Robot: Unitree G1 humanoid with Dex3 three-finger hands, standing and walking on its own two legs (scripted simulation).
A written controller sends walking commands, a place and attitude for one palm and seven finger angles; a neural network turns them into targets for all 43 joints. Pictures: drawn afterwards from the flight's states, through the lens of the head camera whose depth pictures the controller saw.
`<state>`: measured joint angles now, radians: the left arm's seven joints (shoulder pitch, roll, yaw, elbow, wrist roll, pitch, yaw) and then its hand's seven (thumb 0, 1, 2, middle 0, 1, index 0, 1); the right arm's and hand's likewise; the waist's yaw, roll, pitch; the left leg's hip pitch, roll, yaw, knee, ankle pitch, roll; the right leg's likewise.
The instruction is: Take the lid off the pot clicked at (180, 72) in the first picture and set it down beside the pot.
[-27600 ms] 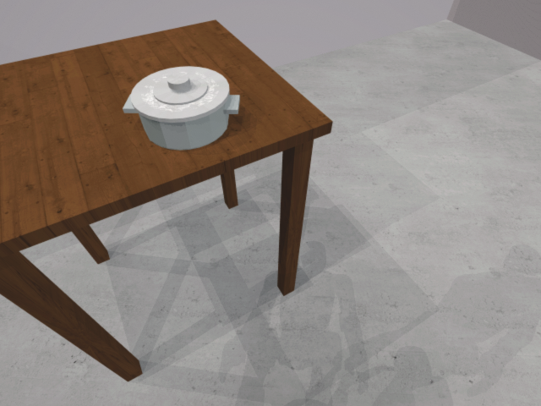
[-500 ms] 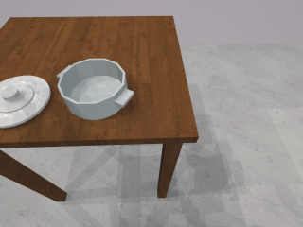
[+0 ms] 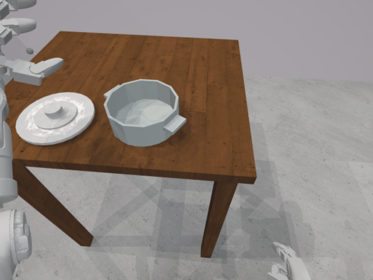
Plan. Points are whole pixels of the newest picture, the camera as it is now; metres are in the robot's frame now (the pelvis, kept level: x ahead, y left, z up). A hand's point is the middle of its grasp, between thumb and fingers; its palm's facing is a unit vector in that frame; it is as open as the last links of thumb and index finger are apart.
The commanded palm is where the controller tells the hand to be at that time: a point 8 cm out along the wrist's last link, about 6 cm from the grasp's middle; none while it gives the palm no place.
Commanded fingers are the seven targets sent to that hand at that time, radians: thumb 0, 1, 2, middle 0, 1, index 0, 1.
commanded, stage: draw the hand back to the body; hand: left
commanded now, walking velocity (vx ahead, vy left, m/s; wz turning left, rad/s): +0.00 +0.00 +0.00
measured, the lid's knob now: (53, 109) +0.46 +0.37 +0.09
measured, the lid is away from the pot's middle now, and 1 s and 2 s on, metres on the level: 0.23 0.23 0.23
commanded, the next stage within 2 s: step back with the hand held close in 1.58 s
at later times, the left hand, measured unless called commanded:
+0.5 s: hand (18, 72) +0.32 +0.26 +0.29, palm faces +0.54 -0.81 -0.22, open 9.2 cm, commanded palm +0.27 +0.30 +0.29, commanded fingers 0.00 0.64 0.89 -0.27 -0.38 -0.27 -0.38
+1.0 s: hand (12, 115) +0.25 +0.23 +0.29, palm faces +0.52 -0.83 -0.21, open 7.5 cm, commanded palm +0.19 +0.27 +0.28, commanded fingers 0.00 0.90 0.90 -0.20 -0.30 -0.20 -0.30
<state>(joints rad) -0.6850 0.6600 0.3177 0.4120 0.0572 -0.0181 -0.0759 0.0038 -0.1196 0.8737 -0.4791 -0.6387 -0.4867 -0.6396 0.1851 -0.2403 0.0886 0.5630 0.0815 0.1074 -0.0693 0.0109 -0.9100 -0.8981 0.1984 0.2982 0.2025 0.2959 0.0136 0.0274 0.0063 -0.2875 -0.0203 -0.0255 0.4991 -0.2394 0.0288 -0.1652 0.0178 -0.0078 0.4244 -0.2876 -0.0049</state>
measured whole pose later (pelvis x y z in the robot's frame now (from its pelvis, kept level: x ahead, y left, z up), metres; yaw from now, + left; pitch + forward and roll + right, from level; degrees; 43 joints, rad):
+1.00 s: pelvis -0.01 -0.03 +0.01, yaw -1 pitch -5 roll +0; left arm -0.05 0.42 0.46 -0.28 -0.13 -0.08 0.08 0.02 0.87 0.90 -0.21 -0.31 -0.22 -0.31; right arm 0.13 -0.23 0.05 0.70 0.02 -0.06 -0.08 0.02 -0.91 -0.90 0.20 0.30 0.20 0.30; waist 0.06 0.06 0.03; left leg -0.10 0.02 -0.02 0.39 -0.19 -0.01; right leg -0.01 0.05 0.00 0.35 -0.25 -0.05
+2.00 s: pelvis -0.03 +0.01 +0.00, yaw -1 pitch -1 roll -2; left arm 0.42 0.46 0.49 -0.71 -0.09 -0.16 0.09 0.01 0.88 0.90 -0.21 -0.30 -0.21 -0.30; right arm 0.18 -0.24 0.00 0.58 0.03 0.00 -0.05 0.02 -0.91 -0.90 0.20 0.30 0.20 0.30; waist 0.00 0.04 -0.01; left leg -0.28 -0.02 -0.01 0.48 -0.19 0.04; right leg -0.17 0.01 0.00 0.42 -0.24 0.01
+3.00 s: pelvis -0.19 +0.05 -0.01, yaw -3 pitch +1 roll -2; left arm 0.37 0.50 0.60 -0.79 -0.11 -0.21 0.12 0.01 0.88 0.90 -0.21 -0.30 -0.22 -0.30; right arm 0.16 -0.17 -0.03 0.59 0.00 -0.11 -0.02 0.02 -0.91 -0.90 0.20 0.30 0.20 0.30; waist -0.05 -0.02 0.05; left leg -0.41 0.03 0.03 0.52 -0.13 0.03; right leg -0.45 0.06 0.04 0.85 -0.47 0.02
